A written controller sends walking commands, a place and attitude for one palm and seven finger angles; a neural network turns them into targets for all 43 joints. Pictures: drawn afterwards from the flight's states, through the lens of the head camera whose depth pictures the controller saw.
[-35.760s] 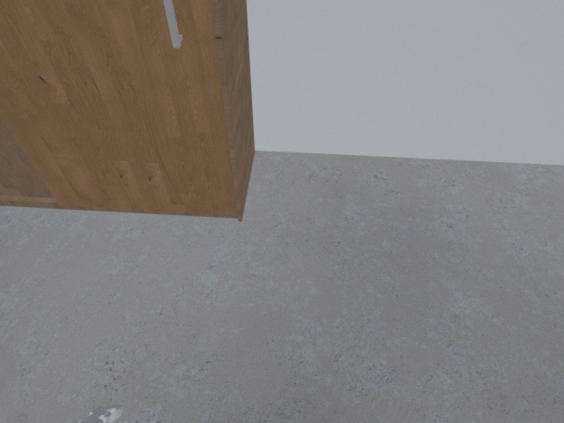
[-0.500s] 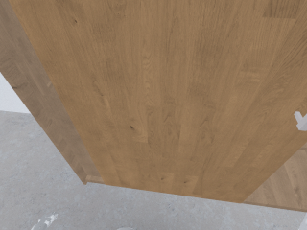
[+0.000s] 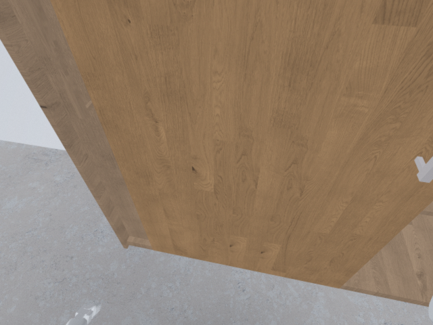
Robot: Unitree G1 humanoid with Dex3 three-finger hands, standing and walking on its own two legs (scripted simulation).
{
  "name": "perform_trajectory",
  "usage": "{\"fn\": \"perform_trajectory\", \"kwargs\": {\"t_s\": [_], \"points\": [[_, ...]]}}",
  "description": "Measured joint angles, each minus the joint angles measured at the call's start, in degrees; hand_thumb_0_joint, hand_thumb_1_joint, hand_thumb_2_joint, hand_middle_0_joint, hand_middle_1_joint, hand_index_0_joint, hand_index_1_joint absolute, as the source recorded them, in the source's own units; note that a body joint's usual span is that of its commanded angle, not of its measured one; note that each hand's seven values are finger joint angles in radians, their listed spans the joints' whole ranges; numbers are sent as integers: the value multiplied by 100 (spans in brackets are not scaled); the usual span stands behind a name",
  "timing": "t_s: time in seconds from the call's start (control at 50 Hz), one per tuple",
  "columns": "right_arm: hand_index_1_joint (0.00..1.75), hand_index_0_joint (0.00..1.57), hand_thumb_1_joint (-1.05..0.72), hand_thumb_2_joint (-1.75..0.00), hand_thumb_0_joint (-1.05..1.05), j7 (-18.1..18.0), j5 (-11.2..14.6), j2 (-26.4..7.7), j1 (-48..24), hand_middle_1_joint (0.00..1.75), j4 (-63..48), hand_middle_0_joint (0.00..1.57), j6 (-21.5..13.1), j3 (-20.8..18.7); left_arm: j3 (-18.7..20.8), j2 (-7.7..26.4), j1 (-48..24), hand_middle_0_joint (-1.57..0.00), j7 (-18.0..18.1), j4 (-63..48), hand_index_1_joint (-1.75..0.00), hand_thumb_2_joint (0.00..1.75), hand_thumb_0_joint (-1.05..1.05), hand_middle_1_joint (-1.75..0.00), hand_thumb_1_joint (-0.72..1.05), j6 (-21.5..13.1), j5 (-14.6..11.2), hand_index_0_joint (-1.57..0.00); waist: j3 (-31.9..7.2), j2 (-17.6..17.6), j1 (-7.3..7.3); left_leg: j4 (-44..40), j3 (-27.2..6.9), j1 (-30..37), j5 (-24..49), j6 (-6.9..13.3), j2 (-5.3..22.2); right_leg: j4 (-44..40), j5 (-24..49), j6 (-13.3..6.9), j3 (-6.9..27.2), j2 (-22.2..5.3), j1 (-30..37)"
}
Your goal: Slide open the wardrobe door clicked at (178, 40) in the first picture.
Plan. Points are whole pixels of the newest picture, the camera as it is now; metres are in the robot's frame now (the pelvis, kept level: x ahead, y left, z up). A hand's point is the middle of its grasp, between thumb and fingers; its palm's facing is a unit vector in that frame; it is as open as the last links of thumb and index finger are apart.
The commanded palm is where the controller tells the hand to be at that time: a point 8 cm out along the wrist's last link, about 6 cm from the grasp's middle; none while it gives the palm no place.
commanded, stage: stop walking and hold the door there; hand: right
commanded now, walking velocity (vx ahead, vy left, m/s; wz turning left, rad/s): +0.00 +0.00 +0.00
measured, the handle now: out of the picture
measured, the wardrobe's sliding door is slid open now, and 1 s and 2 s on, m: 0.68 0.68 0.68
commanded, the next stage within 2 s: loosen the grip on the handle in 1.48 s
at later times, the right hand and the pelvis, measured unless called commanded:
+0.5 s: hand out of the picture +0.41 -0.34 +0.21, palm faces +0.54 +0.81 -0.21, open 6.3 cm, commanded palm +0.36 -0.38 +0.18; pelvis -0.01 +0.00 +0.00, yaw -1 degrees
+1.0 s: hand out of the picture +0.40 -0.34 +0.20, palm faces +0.37 +0.91 -0.18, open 6.0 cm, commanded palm +0.37 -0.38 +0.18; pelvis -0.05 -0.08 -0.01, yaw -1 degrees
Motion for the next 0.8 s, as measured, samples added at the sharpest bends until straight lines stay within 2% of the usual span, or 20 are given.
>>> {"fn": "perform_trajectory", "kwargs": {"t_s": [0.06,0.1,0.24,0.4,0.48,0.54,0.6,0.66,0.7,0.72,0.76,0.8], "points": [[133,28,-67,-79,-8,-73,12,-45,-115,140,127,46,24,77,44,21,35,-20,3,-95,-30,90,1,-30,90,-52,11,-21,7,47,3,26,-36,-61,-63,10,-2,-96,92,-11,-32,6,-3],[132,26,-69,-79,-7,-106,18,-76,-186,140,188,46,45,97,45,19,61,-20,-4,-137,-30,90,1,-30,90,-72,6,-20,45,43,3,-84,-27,-56,138,23,-19,-134,149,5,-24,-8,-23],[131,21,-71,-79,-7,-188,42,-96,-256,139,413,44,8,85,45,37,214,-20,-17,-39,-30,90,1,-30,90,-51,-23,-21,42,-123,-18,-255,7,-94,248,83,-117,-157,205,79,12,-101,-131],[133,23,-70,-80,-7,-106,24,-104,-175,139,578,45,-72,56,42,32,329,-20,12,137,-30,90,1,-30,90,13,-49,-21,-45,-175,-14,-259,-9,-37,206,58,-97,-192,174,67,-5,-79,-56],[133,24,-68,-81,-8,-43,-33,-55,-224,139,680,45,-128,70,103,104,314,-20,-14,91,-30,90,1,-30,90,82,-64,-21,-47,-278,45,-204,71,-20,157,39,-70,68,7,100,114,-46,-172],[134,27,-67,-81,-10,64,-88,105,-319,139,685,45,-160,129,211,235,255,-20,-37,109,-30,90,1,-30,90,125,-69,-21,14,-342,12,-123,86,-23,116,-36,62,922,-779,174,397,140,-436],[135,31,-66,-82,-12,156,-112,332,-428,139,540,45,-163,278,261,321,173,-20,-56,162,-30,90,1,-30,90,100,-28,-20,123,-240,-21,-61,58,8,95,-182,356,1413,-1086,208,473,248,-563],[136,34,-64,-82,-14,224,-106,545,-520,140,311,46,-234,486,253,340,89,-20,-56,149,-30,90,1,-30,90,60,20,-20,217,-68,17,117,61,-8,10,-389,695,816,-710,252,424,156,-331],[136,36,-64,-83,-15,234,-74,692,-580,140,67,46,-265,666,261,362,17,-20,-32,92,-30,90,1,-30,90,39,40,-20,279,-38,31,431,57,-130,-133,-514,858,169,118,250,379,59,-77],[136,36,-64,-82,-15,211,-52,730,-600,140,-88,46,-274,744,273,306,-79,-20,-17,82,-30,90,1,-30,90,39,47,-20,343,26,10,706,-38,-276,-244,-448,907,229,185,205,313,123,-121],[136,33,-65,-82,-15,134,24,787,-617,140,-360,46,-255,889,267,99,-227,-20,-41,-9,-30,90,1,-30,90,22,53,-20,477,78,-96,1526,-254,-631,-995,-275,686,309,51,99,198,137,-170],[135,30,-68,-82,-15,73,85,873,-634,140,-567,46,-209,988,167,-149,-295,-20,-86,-96,-30,90,1,-30,91,-39,62,-20,550,52,-150,2089,-207,-858,-1278,-189,360,167,76,37,196,82,-177]]}}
